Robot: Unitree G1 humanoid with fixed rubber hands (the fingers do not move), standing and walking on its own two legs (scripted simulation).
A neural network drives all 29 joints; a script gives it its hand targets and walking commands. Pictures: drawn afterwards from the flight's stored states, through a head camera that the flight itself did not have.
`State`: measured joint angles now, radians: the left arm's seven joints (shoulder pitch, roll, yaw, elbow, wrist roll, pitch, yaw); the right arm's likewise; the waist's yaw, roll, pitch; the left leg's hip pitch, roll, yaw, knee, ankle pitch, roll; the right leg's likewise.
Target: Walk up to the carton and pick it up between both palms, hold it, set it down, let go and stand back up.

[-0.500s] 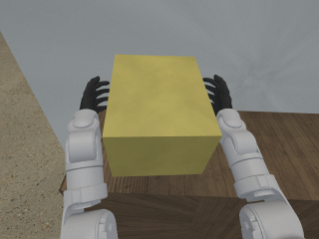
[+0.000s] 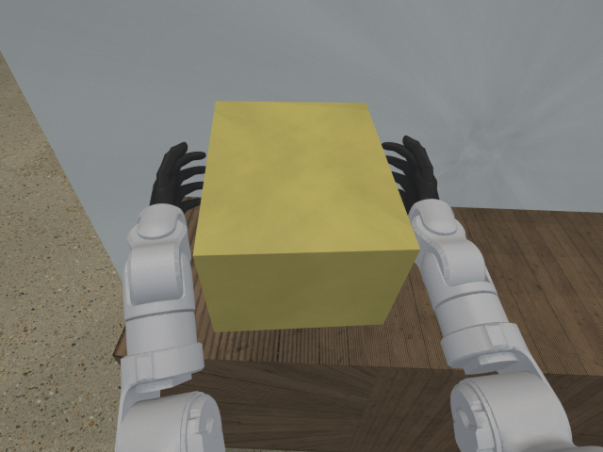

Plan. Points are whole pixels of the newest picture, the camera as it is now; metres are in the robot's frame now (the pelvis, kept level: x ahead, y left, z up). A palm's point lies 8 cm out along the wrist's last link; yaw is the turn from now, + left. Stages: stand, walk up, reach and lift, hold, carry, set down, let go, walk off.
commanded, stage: hold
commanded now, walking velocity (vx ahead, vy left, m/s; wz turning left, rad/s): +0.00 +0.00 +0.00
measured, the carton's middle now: (296, 208) +0.39 +0.01 +0.14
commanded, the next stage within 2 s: none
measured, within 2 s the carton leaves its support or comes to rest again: neither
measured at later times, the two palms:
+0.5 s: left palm (165, 207) +0.35 +0.17 +0.18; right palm (415, 196) +0.36 -0.14 +0.18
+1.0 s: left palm (171, 205) +0.36 +0.17 +0.18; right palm (420, 198) +0.36 -0.15 +0.18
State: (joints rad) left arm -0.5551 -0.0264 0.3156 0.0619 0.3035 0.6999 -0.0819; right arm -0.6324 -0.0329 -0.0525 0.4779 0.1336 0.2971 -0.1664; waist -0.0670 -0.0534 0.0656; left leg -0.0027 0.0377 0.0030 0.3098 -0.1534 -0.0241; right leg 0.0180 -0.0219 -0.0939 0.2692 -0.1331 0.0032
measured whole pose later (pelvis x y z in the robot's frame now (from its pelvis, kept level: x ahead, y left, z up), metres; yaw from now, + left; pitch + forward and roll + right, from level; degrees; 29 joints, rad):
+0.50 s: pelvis +0.01 +0.00 +0.00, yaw +0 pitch -10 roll -1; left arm -0.50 -0.03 0.30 -0.01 0.30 0.71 -0.08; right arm -0.60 -0.04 -0.02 0.42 0.17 0.30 -0.18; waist -0.08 -0.05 0.07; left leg 0.02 0.04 0.00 0.33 -0.18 -0.02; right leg 0.05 -0.02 -0.10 0.26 -0.15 0.01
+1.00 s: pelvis +0.00 +0.00 +0.00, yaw +0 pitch -9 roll -1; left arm -0.55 -0.03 0.31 0.05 0.30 0.71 -0.08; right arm -0.62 -0.04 -0.05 0.46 0.14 0.31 -0.17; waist -0.07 -0.04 0.07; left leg 0.01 0.04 0.00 0.32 -0.16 -0.02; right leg 0.03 -0.02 -0.09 0.27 -0.14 0.01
